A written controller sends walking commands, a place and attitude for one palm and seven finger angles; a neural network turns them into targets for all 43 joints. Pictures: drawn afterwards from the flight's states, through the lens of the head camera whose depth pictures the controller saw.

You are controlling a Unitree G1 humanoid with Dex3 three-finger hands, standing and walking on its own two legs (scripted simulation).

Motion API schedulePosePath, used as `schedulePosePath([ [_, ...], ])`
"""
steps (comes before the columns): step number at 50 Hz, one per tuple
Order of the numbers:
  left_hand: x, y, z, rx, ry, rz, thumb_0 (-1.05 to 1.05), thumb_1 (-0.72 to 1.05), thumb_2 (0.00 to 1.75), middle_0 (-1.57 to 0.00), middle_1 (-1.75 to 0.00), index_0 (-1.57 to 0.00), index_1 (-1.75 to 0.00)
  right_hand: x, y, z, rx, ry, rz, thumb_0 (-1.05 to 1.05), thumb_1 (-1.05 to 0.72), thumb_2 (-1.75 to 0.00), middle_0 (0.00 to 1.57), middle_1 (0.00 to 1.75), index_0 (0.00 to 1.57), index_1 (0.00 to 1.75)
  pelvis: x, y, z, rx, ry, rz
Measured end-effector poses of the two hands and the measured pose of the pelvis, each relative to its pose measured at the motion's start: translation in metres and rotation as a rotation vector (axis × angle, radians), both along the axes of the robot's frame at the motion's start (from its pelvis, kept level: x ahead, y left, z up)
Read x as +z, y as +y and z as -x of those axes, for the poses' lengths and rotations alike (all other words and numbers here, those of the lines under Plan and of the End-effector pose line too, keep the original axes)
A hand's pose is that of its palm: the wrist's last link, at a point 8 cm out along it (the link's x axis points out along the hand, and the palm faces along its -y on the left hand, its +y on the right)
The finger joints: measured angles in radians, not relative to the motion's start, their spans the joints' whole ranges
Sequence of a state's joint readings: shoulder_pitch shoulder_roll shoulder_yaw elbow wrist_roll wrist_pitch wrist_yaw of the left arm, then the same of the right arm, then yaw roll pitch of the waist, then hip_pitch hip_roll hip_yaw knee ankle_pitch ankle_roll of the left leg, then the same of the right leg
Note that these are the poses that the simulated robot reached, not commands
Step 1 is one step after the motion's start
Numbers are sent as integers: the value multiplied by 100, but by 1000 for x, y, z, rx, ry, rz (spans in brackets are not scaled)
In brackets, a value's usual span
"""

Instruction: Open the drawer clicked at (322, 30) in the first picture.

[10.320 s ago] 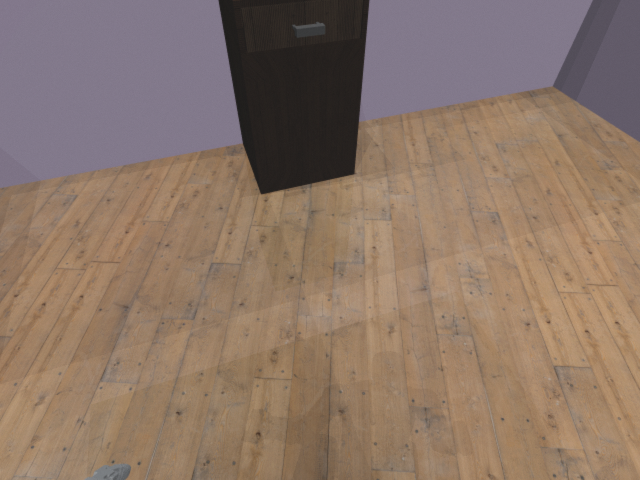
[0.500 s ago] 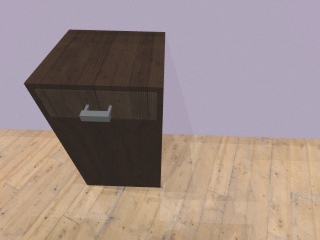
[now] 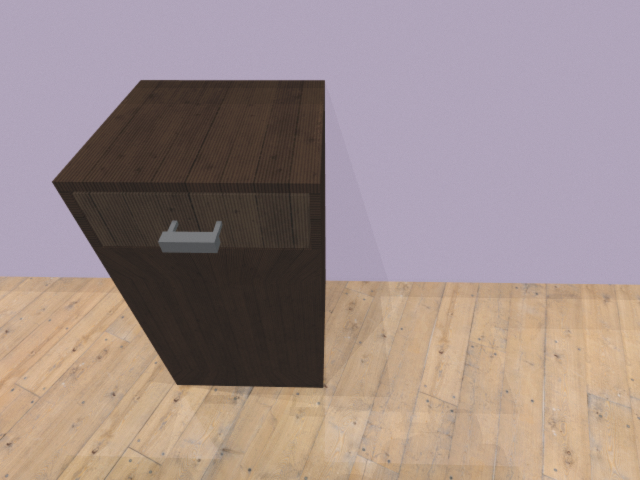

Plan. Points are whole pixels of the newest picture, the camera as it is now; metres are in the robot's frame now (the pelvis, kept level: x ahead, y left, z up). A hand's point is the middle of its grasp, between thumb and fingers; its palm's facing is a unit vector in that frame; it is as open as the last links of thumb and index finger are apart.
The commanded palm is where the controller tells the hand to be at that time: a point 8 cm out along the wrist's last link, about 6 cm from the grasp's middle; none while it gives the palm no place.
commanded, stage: look again from close up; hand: left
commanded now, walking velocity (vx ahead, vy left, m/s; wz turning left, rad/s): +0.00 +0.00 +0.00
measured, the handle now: (193, 233) +0.55 +0.28 -0.03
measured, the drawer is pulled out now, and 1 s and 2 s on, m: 0.00 0.00 0.00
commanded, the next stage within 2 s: shuffle to correct the standing spot in 0.32 s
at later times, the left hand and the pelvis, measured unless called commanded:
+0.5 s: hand out of the picture -0.03 +0.16 -0.17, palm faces +0.06 -0.98 -0.17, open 7.4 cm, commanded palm none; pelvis -0.01 +0.00 +0.00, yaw +0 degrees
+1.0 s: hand out of the picture +0.02 +0.20 -0.17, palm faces +0.08 -0.98 -0.20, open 7.3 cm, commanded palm none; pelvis +0.02 +0.03 +0.00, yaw +0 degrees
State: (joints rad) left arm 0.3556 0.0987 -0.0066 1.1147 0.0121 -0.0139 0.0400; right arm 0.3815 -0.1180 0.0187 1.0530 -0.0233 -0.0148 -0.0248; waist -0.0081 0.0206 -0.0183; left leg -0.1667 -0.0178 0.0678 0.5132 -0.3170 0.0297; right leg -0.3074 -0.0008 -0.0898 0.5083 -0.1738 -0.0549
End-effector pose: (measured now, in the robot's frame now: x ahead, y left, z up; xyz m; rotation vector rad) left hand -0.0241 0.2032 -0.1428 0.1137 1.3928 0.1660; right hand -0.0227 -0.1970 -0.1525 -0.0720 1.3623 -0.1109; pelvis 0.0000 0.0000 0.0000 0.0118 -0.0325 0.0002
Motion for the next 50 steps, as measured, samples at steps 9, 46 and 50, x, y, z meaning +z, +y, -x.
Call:
schedulePosePath([
  [9,8,20,-20,-10,-83,-47,1,92,90,-20,-30,-20,-30,1,3,11,7,1,-7,0,-91,-90,20,29,20,30,2,2,6,-1,-9,-5],
  [46,2,40,-29,24,-37,-25,1,92,90,-20,-30,-20,-30,0,30,29,-16,142,-3,0,-91,-90,20,29,20,30,-3,29,-17,-5,27,3],
  [50,1,44,-36,28,-20,-20,1,92,90,-20,-30,-19,-30,3,36,-2,-5,101,3,0,-91,-90,20,29,20,30,0,33,-25,0,31,7],
])
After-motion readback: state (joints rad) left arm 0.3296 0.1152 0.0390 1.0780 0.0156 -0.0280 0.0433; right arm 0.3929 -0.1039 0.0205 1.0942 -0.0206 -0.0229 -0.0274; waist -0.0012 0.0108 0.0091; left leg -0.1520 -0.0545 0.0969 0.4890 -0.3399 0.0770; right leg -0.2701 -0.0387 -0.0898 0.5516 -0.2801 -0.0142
